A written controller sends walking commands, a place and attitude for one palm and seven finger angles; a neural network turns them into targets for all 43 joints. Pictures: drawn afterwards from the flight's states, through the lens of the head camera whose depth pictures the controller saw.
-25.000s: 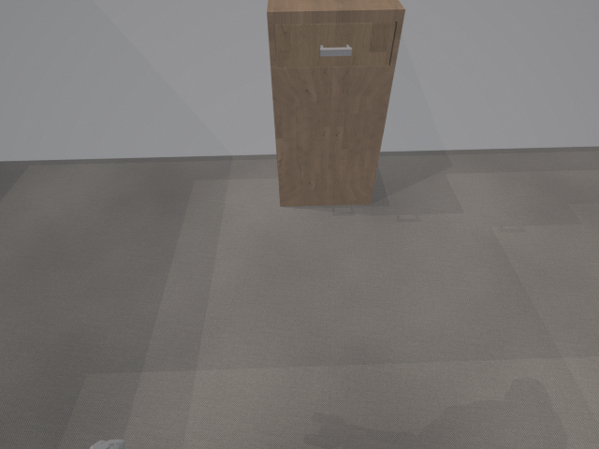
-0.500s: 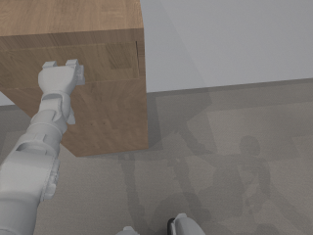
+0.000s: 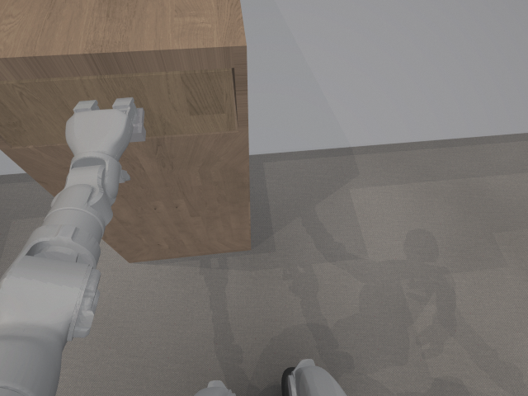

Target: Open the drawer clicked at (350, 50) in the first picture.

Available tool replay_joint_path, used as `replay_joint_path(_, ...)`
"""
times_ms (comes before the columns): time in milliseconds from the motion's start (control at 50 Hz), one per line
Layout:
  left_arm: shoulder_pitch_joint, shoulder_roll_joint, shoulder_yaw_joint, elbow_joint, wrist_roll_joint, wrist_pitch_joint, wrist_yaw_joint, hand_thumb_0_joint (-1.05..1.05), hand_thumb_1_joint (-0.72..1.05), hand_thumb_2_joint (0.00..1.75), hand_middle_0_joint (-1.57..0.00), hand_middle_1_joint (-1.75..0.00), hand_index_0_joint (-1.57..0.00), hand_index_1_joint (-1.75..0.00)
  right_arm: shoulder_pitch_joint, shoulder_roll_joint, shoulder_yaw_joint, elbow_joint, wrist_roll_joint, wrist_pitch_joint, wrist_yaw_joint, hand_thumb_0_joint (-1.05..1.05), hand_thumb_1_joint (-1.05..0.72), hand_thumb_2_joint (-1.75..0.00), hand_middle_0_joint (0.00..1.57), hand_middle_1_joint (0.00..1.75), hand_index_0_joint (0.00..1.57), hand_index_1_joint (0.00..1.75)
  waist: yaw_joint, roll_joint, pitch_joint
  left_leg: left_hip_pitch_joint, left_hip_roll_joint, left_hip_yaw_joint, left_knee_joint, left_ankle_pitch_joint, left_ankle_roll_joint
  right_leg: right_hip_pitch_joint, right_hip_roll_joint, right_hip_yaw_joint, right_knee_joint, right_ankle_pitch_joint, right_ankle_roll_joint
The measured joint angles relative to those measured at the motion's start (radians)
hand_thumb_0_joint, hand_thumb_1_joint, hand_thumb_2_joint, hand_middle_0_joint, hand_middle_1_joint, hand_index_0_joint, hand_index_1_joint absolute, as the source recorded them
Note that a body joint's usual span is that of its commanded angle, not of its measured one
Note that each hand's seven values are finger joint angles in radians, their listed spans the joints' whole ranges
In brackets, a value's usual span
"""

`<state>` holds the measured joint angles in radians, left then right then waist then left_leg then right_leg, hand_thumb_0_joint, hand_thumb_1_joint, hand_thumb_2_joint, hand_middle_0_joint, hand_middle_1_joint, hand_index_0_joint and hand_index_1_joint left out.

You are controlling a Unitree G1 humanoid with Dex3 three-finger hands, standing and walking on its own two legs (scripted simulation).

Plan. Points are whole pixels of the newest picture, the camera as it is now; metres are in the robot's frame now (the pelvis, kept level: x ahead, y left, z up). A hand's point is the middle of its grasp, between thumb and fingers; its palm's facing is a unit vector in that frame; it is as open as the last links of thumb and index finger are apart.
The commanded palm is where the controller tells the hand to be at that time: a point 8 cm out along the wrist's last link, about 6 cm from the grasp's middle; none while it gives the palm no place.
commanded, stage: close the thumb around the handle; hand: left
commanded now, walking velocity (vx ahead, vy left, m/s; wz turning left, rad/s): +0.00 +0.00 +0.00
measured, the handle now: (111, 125) +0.54 +0.22 +0.04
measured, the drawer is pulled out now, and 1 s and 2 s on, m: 0.00 0.01 0.11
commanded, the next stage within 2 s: pull the drawer open in 0.36 s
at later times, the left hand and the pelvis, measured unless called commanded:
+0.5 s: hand (114, 155) +0.50 +0.22 +0.02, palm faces -0.04 -0.01 -1.00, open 5.4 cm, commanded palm +0.48 +0.21 +0.08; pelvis +0.00 +0.00 +0.00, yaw +0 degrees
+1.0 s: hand (113, 162) +0.49 +0.22 +0.01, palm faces -0.03 -0.02 -1.00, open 5.3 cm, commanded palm +0.47 +0.21 +0.08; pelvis +0.04 +0.01 +0.01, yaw -1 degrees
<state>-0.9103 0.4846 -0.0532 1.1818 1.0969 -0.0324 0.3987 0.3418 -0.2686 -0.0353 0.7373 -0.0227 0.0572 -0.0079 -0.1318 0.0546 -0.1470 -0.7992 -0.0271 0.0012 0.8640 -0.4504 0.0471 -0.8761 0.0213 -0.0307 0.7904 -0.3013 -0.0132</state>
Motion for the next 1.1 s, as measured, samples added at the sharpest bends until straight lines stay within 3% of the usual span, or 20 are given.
replay_joint_path(240, -0.004, 0.032, 0.016, 0.002, 0.002, -0.038, -0.027, 0.0, 0.62, 0.79, -0.4, -1.32, -0.41, -1.31, 0.005, 0.0, 0.012, -0.014, 0.003, -0.004, -0.009, 0.0, -0.91, -0.9, 0.2, 0.3, 0.2, 0.3, -0.009, -0.003, 0.005, -0.003, 0.002, 0.01, 0.002, 0.003, 0.003, -0.006, 0.002, 0.01, 0.002, 0.007, 0.002)
replay_joint_path(340, -0.004, 0.034, 0.028, 0.007, 0.004, -0.041, -0.022, 0.0, 0.74, 0.83, -0.41, -1.34, -0.4, -1.33, 0.008, -0.004, 0.011, -0.013, 0.001, -0.005, -0.008, 0.0, -0.91, -0.9, 0.2, 0.3, 0.2, 0.3, -0.013, -0.003, 0.007, -0.02, 0.001, 0.013, 0.013, 0.001, 0.005, -0.023, 0.002, 0.012, 0.011, 0.007, 0.004)
replay_joint_path(480, 0.003, 0.025, 0.025, -0.005, 0.012, -0.032, -0.007, 0.0, 0.75, 0.86, -0.41, -1.35, -0.39, -1.34, 0.017, -0.004, -0.002, -0.001, -0.006, -0.009, -0.002, 0.0, -0.91, -0.9, 0.2, 0.3, 0.2, 0.3, -0.011, 0.002, 0.0, -0.033, 0.0, 0.009, 0.023, -0.003, 0.005, -0.033, 0.0, 0.009, 0.018, 0.003, 0.005)
replay_joint_path(640, 0.044, 0.008, 0.014, -0.042, -0.009, -0.008, -0.014, 0.0, 0.76, 0.84, -0.39, -1.35, -0.39, -1.34, 0.023, 0.004, -0.009, 0.004, -0.003, 0.001, 0.006, 0.0, -0.91, -0.9, 0.2, 0.3, 0.2, 0.3, 0.0, 0.006, 0.001, 0.006, 0.004, 0.014, -0.003, -0.005, 0.006, 0.002, 0.005, 0.015, -0.007, 0.003, 0.006)
replay_joint_path(920, 0.274, -0.053, 0.014, -0.283, -0.032, -0.002, -0.025, 0.01, 0.78, 0.8, -0.34, -1.35, -0.41, -1.35, -0.004, 0.02, -0.03, -0.022, 0.007, 0.035, 0.019, 0.01, -0.91, -0.9, 0.2, 0.3, 0.2, 0.3, 0.057, 0.015, -0.014, 0.126, 0.009, 0.027, -0.079, -0.008, 0.003, 0.114, 0.014, 0.033, -0.073, -0.014, 0.011)
replay_joint_path(1100, 0.189, -0.082, -0.021, -0.197, 0.003, 0.002, 0.002, 0.01, 0.76, 0.85, -0.37, -1.34, -0.41, -1.36, -0.074, 0.02, -0.03, -0.013, -0.007, 0.026, 0.015, 0.0, -0.91, -0.9, 0.2, 0.3, 0.2, 0.3, 0.072, 0.006, -0.011, 0.113, -0.003, -0.006, -0.057, -0.016, -0.005, 0.112, 0.0, 0.001, -0.048, -0.037, 0.005)
